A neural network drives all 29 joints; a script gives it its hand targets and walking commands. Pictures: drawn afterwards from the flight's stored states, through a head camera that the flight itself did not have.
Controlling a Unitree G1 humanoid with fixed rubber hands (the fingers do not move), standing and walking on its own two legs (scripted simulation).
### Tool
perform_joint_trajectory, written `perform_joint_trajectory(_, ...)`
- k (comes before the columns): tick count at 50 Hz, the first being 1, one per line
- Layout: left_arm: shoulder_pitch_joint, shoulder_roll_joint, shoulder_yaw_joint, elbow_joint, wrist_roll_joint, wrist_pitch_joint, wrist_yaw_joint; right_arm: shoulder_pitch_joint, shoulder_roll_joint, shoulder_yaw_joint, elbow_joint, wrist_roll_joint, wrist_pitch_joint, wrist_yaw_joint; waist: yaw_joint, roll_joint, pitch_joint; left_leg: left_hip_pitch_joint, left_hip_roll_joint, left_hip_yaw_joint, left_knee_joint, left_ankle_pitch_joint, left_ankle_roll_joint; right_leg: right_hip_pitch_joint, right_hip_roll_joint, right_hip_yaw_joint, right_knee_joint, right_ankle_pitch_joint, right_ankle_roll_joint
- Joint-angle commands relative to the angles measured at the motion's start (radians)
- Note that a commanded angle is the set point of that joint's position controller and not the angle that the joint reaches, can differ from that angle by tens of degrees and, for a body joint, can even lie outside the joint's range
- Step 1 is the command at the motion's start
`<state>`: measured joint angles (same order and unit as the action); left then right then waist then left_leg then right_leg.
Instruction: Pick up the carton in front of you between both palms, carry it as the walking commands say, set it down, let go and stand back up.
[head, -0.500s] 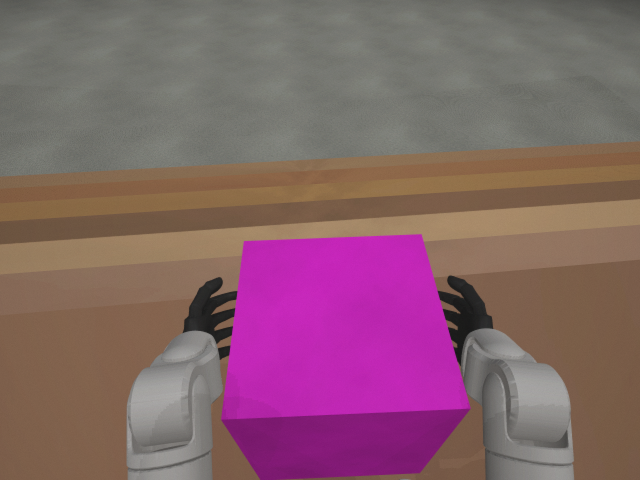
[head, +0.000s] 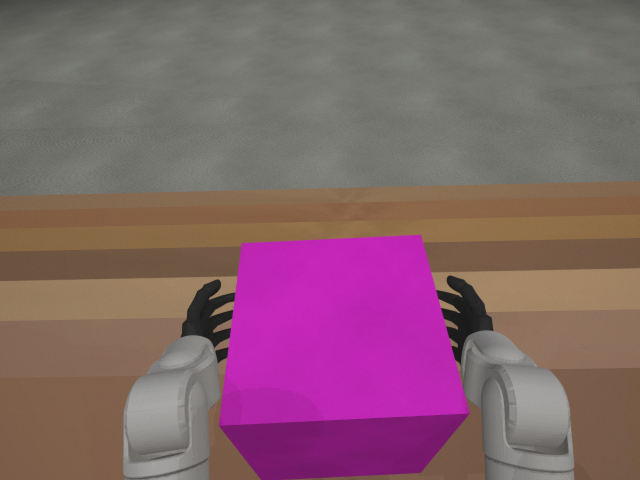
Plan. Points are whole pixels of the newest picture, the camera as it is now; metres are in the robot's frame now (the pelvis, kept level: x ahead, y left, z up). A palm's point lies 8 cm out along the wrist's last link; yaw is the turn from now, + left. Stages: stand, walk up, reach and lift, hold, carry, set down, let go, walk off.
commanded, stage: carry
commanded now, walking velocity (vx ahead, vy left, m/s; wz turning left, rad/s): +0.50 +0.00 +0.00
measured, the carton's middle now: (336, 365) +0.28 +0.01 +0.01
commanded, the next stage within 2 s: none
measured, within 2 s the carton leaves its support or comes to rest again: neither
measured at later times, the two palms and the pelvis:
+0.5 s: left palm (242, 125) +0.69 +0.17 +0.10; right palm (410, 124) +0.67 -0.13 +0.11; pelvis +0.32 +0.03 -0.02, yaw -1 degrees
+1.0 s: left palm (263, 66) +1.02 +0.17 +0.07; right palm (385, 65) +1.02 -0.13 +0.06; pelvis +0.65 +0.00 -0.06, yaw -2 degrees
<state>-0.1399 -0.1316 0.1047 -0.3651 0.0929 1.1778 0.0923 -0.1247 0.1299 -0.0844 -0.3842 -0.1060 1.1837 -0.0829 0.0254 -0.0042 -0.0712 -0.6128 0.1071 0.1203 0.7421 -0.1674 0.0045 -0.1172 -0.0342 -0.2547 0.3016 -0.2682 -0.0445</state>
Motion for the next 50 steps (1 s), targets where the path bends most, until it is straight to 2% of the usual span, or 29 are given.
perform_joint_trajectory(1,-0.491,-0.832,-0.731,-0.084,-0.415,0.011,-0.268,-0.501,0.858,0.721,-0.071,0.386,-0.005,0.216,0.007,-0.129,-0.174,0.005,-0.04,0.07,-0.13,0.09,0.01,0.183,-0.213,0.118,-0.073,0.38,-0.082)
perform_joint_trajectory(4,-0.566,-0.76,-0.715,-0.049,-0.403,0.029,-0.25,-0.594,0.783,0.712,-0.053,0.403,0.018,0.214,0.011,-0.153,-0.142,0.061,-0.056,0.085,-0.173,0.114,0.043,0.192,-0.202,0.098,-0.005,0.404,-0.072)
perform_joint_trajectory(6,-0.643,-0.714,-0.705,-0.005,-0.4,0.041,-0.237,-0.653,0.729,0.685,-0.002,0.404,0.032,0.21,-0.034,-0.131,-0.182,0.26,-0.11,0.139,-0.217,0.064,0.06,0.131,-0.173,0.035,0.172,0.517,-0.043)
perform_joint_trajectory(7,-0.683,-0.695,-0.699,0.02,-0.401,0.049,-0.23,-0.673,0.703,0.665,0.039,0.404,0.038,0.208,-0.068,-0.072,-0.243,0.455,-0.149,0.163,-0.228,0.014,0.061,0.052,-0.123,-0.003,0.353,0.529,-0.019)
perform_joint_trajectory(8,-0.733,-0.675,-0.687,0.047,-0.401,0.056,-0.223,-0.695,0.684,0.65,0.068,0.406,0.047,0.205,-0.109,0.043,-0.311,0.648,0.013,-0.072,-0.258,-0.111,0.079,-0.122,-0.092,0.017,0.607,0.294,0.011)
perform_joint_trajectory(9,-0.778,-0.704,-0.692,0.058,-0.413,0.068,-0.214,-0.728,0.645,0.629,0.106,0.4,0.047,0.203,-0.113,0.322,-0.38,0.858,0.268,-0.59,-0.397,-0.228,0.237,-0.455,0.059,0.078,0.918,-0.08,0.05)
perform_joint_trajectory(10,-0.805,-0.712,-0.666,0.096,-0.416,0.071,-0.208,-0.759,0.684,0.629,0.127,0.423,0.051,0.202,-0.104,0.318,-0.364,0.865,0.298,-0.691,-0.47,-0.123,0.267,-0.589,0.063,0.203,1.093,-0.233,0.035)
perform_joint_trajectory(11,-0.837,-0.745,-0.652,0.122,-0.422,0.069,-0.204,-0.809,0.724,0.632,0.129,0.445,0.049,0.206,-0.104,0.259,-0.367,0.835,0.282,-0.588,-0.418,0.03,0.265,-0.627,0.017,0.257,1.166,-0.203,0.007)
perform_joint_trajectory(13,-0.918,-0.82,-0.639,0.15,-0.429,0.053,-0.201,-0.941,0.813,0.651,0.123,0.496,0.034,0.216,-0.095,0.062,-0.36,0.724,0.236,-0.406,-0.349,0.184,0.224,-0.637,-0.038,0.272,1.119,-0.124,-0.015)
perform_joint_trajectory(15,-0.989,-0.859,-0.632,0.177,-0.426,0.034,-0.194,-1.077,0.877,0.664,0.122,0.537,0.017,0.224,-0.069,0.079,-0.377,0.646,0.202,-0.307,-0.369,0.119,0.19,-0.586,-0.046,0.257,1.029,-0.07,-0.014)
perform_joint_trajectory(17,-1.05,-0.876,-0.629,0.197,-0.422,0.018,-0.183,-1.157,0.901,0.659,0.147,0.557,0.004,0.227,-0.064,0.102,-0.373,0.622,0.185,-0.256,-0.371,0.107,0.199,-0.607,-0.04,0.235,0.965,-0.051,-0.008)
perform_joint_trajectory(22,-1.14,-0.862,-0.591,0.285,-0.415,0.012,-0.159,-1.2,0.881,0.595,0.277,0.538,0.0,0.211,-0.088,0.123,-0.341,0.675,0.135,-0.139,-0.315,0.318,0.216,-0.661,-0.028,0.179,0.656,0.048,-0.003)
perform_joint_trajectory(25,-1.166,-0.873,-0.556,0.348,-0.419,0.018,-0.166,-1.208,0.886,0.554,0.351,0.511,0.004,0.205,-0.096,0.135,-0.306,0.664,0.094,-0.076,-0.292,0.456,0.179,-0.551,0.022,0.111,0.404,0.156,-0.021)
perform_joint_trajectory(28,-1.195,-0.901,-0.525,0.387,-0.428,0.026,-0.186,-1.219,0.915,0.53,0.398,0.487,0.003,0.198,-0.044,0.166,-0.319,0.636,0.067,-0.006,-0.198,0.562,0.114,-0.31,0.071,0.075,0.233,0.236,-0.043)
perform_joint_trajectory(29,-1.185,-0.914,-0.516,0.416,-0.429,0.026,-0.195,-1.224,0.932,0.532,0.405,0.484,0.005,0.194,0.039,0.127,-0.394,0.568,0.064,0.046,-0.021,0.699,0.08,-0.088,0.094,0.028,0.307,0.341,-0.054)
perform_joint_trajectory(30,-1.145,-0.922,-0.499,0.442,-0.432,0.024,-0.207,-1.233,0.936,0.53,0.412,0.473,0.004,0.19,0.1,0.045,-0.428,0.451,0.005,0.052,0.183,0.546,0.058,0.071,0.062,0.096,0.243,0.288,-0.043)
perform_joint_trajectory(31,-1.169,-0.919,-0.487,0.45,-0.432,0.022,-0.214,-1.225,0.954,0.523,0.423,0.456,0.007,0.186,0.075,-0.175,-0.486,0.212,-0.082,0.022,0.428,0.073,0.037,0.295,-0.156,0.404,0.322,0.504,-0.1)
perform_joint_trajectory(32,-1.15,-0.934,-0.487,0.473,-0.438,0.017,-0.221,-1.195,0.957,0.499,0.433,0.434,0.009,0.181,0.054,-0.398,-0.554,-0.039,-0.21,-0.062,0.657,-0.36,0.018,0.423,-0.272,0.758,0.183,0.4,-0.243)
perform_joint_trajectory(33,-1.18,-0.978,-0.492,0.452,-0.458,0.013,-0.231,-1.225,0.951,0.491,0.414,0.419,0.003,0.173,0.052,-0.3,-0.499,-0.163,-0.159,-0.148,0.713,-0.373,0.042,0.431,-0.286,0.751,0.173,0.344,-0.261)
perform_joint_trajectory(35,-1.292,-1.045,-0.54,0.358,-0.515,-0.001,-0.245,-1.274,0.975,0.499,0.348,0.412,-0.008,0.158,0.049,-0.091,-0.432,-0.202,-0.097,-0.173,0.626,-0.275,0.058,0.321,-0.244,0.612,0.221,0.449,-0.227)
perform_joint_trajectory(36,-1.34,-1.065,-0.566,0.303,-0.545,-0.007,-0.245,-1.281,0.982,0.5,0.32,0.411,-0.012,0.15,0.046,-0.066,-0.429,-0.181,-0.076,-0.18,0.552,-0.239,0.058,0.275,-0.234,0.578,0.227,0.415,-0.216)
perform_joint_trajectory(38,-1.362,-1.065,-0.599,0.226,-0.573,-0.011,-0.236,-1.262,0.976,0.512,0.269,0.409,-0.018,0.135,0.039,-0.053,-0.437,-0.139,-0.072,-0.166,0.423,-0.248,0.049,0.231,-0.217,0.539,0.212,0.352,-0.212)
perform_joint_trajectory(40,-1.325,-1.039,-0.623,0.185,-0.569,-0.011,-0.223,-1.22,0.952,0.529,0.239,0.401,-0.023,0.124,0.053,-0.065,-0.434,-0.137,-0.089,-0.118,0.308,-0.285,0.041,0.229,-0.222,0.495,0.222,0.481,-0.233)
perform_joint_trajectory(42,-1.281,-0.997,-0.629,0.16,-0.556,-0.01,-0.212,-1.186,0.921,0.54,0.212,0.393,-0.024,0.12,0.073,-0.066,-0.472,-0.129,-0.095,-0.092,0.296,-0.057,0.041,0.288,-0.212,0.437,0.297,0.674,-0.212)
perform_joint_trajectory(43,-1.248,-0.98,-0.63,0.166,-0.548,-0.01,-0.209,-1.167,0.906,0.547,0.213,0.39,-0.022,0.121,0.075,-0.077,-0.472,-0.16,-0.092,-0.085,0.261,-0.011,0.044,0.321,-0.193,0.414,0.32,0.685,-0.2)
perform_joint_trajectory(44,-1.221,-0.961,-0.631,0.18,-0.539,-0.009,-0.208,-1.15,0.896,0.555,0.214,0.382,-0.02,0.123,0.103,-0.067,-0.455,-0.267,-0.09,-0.092,0.159,0.172,0.041,0.422,-0.128,0.379,0.39,0.588,-0.166)
perform_joint_trajectory(45,-1.194,-0.946,-0.63,0.203,-0.527,-0.009,-0.21,-1.136,0.876,0.558,0.223,0.376,-0.015,0.127,0.128,-0.081,-0.442,-0.286,-0.1,-0.077,0.093,0.233,0.042,0.449,-0.112,0.388,0.415,0.586,-0.165)
perform_joint_trajectory(47,-1.156,-0.927,-0.629,0.258,-0.508,-0.008,-0.219,-1.122,0.831,0.552,0.253,0.359,-0.009,0.136,0.126,-0.031,-0.353,-0.11,-0.128,-0.043,-0.2,0.418,0.026,0.28,-0.05,0.329,0.407,0.368,-0.146)
perform_joint_trajectory(50,-1.134,-0.917,-0.619,0.359,-0.496,-0.007,-0.235,-1.115,0.796,0.529,0.312,0.342,0.005,0.152,0.064,-0.099,-0.273,0.263,-0.139,-0.008,-0.311,0.641,0.048,-0.025,-0.029,0.251,0.498,0.167,-0.126)
